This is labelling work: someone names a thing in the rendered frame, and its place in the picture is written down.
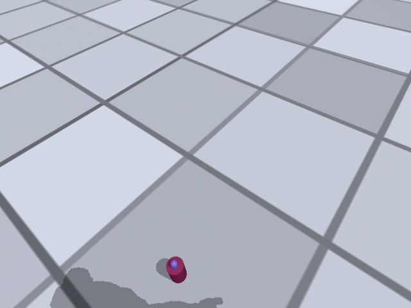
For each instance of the bottle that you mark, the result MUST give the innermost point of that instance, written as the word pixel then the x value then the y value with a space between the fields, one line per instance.
pixel 176 269

